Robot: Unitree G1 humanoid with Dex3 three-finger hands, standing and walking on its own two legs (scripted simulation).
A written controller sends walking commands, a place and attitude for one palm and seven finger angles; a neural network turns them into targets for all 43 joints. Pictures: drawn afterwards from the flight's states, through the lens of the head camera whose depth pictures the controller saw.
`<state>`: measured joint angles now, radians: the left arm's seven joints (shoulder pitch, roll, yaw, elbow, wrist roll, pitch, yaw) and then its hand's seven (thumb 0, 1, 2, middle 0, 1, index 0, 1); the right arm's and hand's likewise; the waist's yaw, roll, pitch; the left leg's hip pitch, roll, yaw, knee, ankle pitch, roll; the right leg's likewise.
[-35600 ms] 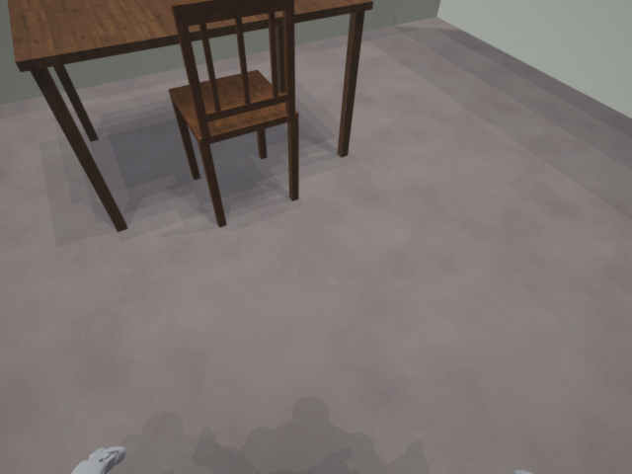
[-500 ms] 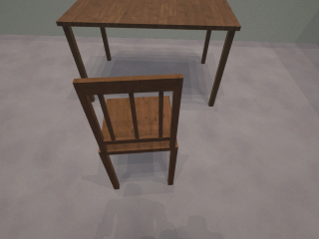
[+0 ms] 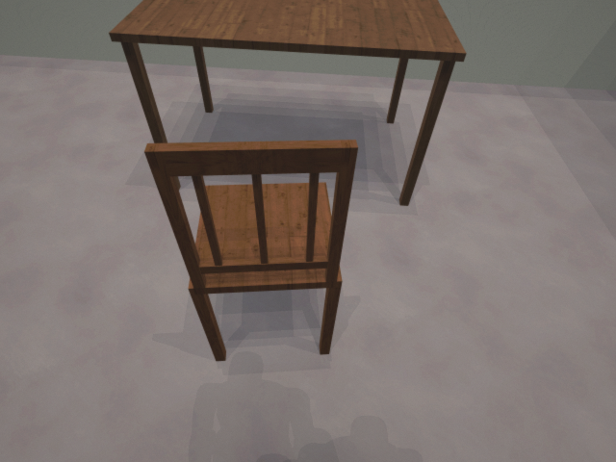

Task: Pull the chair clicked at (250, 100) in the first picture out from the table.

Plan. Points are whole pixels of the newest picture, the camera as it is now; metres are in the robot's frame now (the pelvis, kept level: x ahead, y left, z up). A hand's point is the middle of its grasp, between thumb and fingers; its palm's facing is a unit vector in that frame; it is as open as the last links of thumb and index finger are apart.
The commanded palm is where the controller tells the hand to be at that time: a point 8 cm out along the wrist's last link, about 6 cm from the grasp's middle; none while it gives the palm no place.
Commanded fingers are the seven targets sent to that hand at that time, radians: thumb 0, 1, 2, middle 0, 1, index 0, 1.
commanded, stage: let the arm hang, fingers relaxed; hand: left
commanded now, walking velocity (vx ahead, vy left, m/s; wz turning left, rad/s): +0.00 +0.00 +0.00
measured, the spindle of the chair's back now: (260, 221) +0.58 +0.13 -0.10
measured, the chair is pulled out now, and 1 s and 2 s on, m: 0.62 0.62 0.62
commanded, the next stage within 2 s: look to check the result in 0.02 s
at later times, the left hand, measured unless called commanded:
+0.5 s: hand out of the picture +0.00 +0.16 -0.17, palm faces +0.05 -0.98 -0.17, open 7.4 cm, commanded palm none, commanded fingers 0.00 0.90 0.90 -0.20 -0.30 -0.20 -0.30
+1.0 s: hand out of the picture -0.01 +0.15 -0.18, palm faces +0.04 -0.99 -0.16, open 7.4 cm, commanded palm none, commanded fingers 0.00 0.90 0.90 -0.20 -0.30 -0.20 -0.30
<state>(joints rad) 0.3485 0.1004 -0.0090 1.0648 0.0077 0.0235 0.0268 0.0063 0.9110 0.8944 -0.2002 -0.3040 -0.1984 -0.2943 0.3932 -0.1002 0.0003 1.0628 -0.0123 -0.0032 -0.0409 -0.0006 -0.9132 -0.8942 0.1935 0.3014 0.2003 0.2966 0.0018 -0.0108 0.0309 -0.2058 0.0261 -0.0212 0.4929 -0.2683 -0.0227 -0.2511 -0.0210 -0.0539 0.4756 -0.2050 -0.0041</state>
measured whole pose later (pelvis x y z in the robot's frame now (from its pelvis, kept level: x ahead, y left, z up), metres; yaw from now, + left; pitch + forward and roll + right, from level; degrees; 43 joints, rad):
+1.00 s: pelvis +0.01 -0.01 +0.00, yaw +0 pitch -1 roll +0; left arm 0.32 0.12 0.00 1.06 0.01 0.02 0.03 0.01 0.92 0.89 -0.20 -0.30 -0.20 -0.29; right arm 0.35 -0.10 0.00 1.07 -0.01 0.00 -0.04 0.00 -0.91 -0.89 0.19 0.30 0.20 0.30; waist 0.00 0.00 0.06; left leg -0.19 0.03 -0.02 0.48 -0.27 -0.03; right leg -0.24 -0.02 -0.06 0.47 -0.21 -0.01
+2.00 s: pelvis +0.01 -0.01 +0.00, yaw +0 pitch -1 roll +0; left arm 0.32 0.12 0.00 1.06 0.01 0.01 0.03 0.01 0.92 0.89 -0.20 -0.30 -0.20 -0.29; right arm 0.35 -0.10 0.00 1.07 -0.01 -0.01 -0.05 0.00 -0.91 -0.89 0.19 0.30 0.20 0.30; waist 0.00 0.00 0.06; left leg -0.19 0.03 -0.03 0.47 -0.27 -0.03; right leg -0.24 -0.02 -0.06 0.47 -0.22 -0.01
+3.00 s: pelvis +0.00 -0.02 +0.00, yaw +1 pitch -1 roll +0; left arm 0.32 0.12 0.01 1.06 0.00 0.01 0.03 0.01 0.92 0.89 -0.20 -0.30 -0.20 -0.29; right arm 0.35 -0.10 0.00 1.08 -0.01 0.00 -0.04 0.00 -0.91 -0.89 0.19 0.30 0.20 0.30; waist 0.00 -0.01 0.06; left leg -0.19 0.04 -0.05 0.48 -0.26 -0.04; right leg -0.24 -0.01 -0.08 0.48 -0.22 -0.03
